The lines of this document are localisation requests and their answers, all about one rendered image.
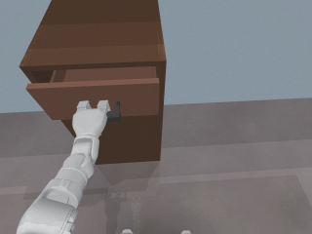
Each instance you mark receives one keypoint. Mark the robot left upper arm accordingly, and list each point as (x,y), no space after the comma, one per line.
(50,217)

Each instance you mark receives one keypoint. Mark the drawer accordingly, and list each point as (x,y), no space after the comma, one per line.
(137,89)

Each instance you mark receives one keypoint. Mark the cabinet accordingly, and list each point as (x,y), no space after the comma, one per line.
(94,34)

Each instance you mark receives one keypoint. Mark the handle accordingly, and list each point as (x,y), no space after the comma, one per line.
(114,116)

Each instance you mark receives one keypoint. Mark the left robot hand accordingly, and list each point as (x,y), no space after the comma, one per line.
(90,121)

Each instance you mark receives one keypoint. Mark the robot left forearm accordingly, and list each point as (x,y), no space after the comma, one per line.
(73,176)

